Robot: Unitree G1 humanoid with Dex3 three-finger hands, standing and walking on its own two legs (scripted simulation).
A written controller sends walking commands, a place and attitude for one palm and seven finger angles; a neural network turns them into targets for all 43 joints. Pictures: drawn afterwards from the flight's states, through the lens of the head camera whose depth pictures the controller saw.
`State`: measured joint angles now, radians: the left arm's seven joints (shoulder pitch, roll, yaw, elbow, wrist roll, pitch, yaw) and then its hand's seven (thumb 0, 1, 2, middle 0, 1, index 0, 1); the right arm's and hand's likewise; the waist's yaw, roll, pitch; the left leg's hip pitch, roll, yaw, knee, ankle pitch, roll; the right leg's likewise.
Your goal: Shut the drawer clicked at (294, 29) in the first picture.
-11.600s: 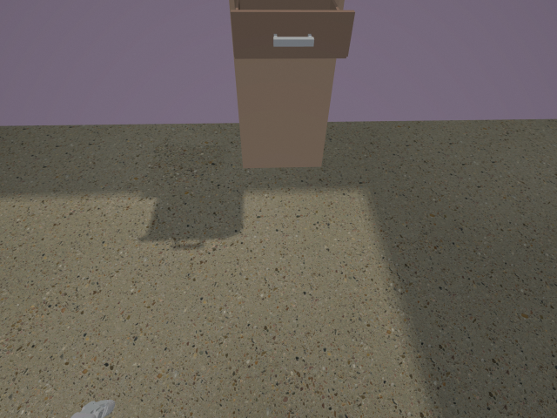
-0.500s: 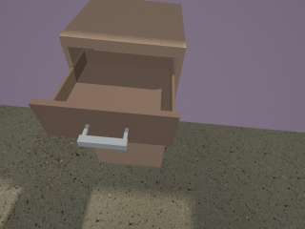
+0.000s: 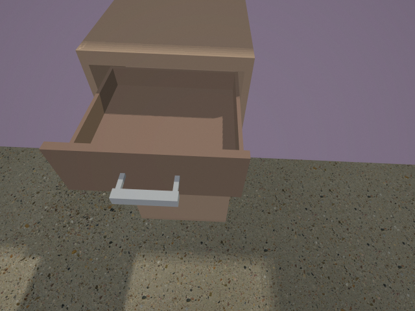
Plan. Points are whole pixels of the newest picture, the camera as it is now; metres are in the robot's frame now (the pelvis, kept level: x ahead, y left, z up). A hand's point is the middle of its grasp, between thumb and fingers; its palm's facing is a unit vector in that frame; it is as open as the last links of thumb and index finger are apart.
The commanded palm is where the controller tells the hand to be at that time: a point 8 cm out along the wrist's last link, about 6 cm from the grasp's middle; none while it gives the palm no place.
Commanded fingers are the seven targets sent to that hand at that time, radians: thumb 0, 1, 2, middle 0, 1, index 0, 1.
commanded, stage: look again from close up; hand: left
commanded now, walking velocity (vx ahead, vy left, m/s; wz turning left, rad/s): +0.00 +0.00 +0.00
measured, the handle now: (147, 188) +0.33 +0.14 +0.05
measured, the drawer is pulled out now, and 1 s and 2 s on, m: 0.29 0.29 0.29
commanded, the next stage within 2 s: raise the hand and make a fist in 0.44 s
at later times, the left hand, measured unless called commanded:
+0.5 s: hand out of the picture +0.00 +0.17 -0.18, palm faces +0.00 -0.98 -0.19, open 7.4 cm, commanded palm none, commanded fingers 0.00 0.90 0.90 -0.20 -0.30 -0.20 -0.30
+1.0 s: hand out of the picture +0.09 +0.14 -0.03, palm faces +0.14 -0.99 -0.04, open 5.7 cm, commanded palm +0.08 +0.20 +0.00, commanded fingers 0.00 0.90 0.90 -0.68 -0.82 -0.68 -0.82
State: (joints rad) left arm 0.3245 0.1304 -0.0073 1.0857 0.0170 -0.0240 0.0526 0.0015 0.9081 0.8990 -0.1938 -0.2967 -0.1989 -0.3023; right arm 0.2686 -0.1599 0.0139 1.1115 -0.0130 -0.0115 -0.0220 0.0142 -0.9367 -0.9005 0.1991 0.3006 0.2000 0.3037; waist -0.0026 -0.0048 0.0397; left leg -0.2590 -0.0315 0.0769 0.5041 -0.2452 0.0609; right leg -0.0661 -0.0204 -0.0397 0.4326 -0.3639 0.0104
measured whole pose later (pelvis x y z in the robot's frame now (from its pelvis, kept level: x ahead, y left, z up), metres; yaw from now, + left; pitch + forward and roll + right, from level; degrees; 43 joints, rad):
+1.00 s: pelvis -0.04 -0.06 -0.05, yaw +2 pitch +7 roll +1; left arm 0.66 0.19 0.14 0.01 -0.23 -0.41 -0.25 0.01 0.90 0.90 -0.49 -0.61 -0.50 -0.62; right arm 0.15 -0.25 -0.07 0.52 0.02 -0.17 -0.04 0.02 -0.91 -0.90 0.20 0.30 0.20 0.30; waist 0.03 -0.04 -0.12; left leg -0.68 0.03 0.01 0.93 -0.37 -0.02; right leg -0.56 0.04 -0.10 0.96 -0.53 -0.09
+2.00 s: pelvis -0.03 +0.01 -0.03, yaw +1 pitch +1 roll -1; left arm 0.65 0.21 -0.09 -0.69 -0.14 0.04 -0.08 0.02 0.90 0.90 -1.38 -1.58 -1.39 -1.58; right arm 0.22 -0.19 0.10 0.44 0.05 -0.16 0.00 0.02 -0.90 -0.90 0.20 0.30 0.20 0.30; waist 0.05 0.05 -0.10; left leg -0.46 -0.04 0.04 0.79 -0.34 0.07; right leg -0.33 -0.01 -0.05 0.77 -0.45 0.00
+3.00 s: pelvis +0.00 -0.05 -0.02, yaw +2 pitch +3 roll +1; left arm 0.59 0.17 0.06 -0.38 -0.25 -0.12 -0.22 0.02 0.90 0.90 -1.40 -1.60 -1.40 -1.60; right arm 0.24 -0.26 0.03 0.56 0.05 -0.25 -0.03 0.02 -0.91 -0.90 0.20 0.30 0.20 0.30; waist 0.03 0.05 -0.10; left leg -0.41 -0.01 0.00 0.71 -0.34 0.00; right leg -0.28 0.03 -0.08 0.70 -0.47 -0.07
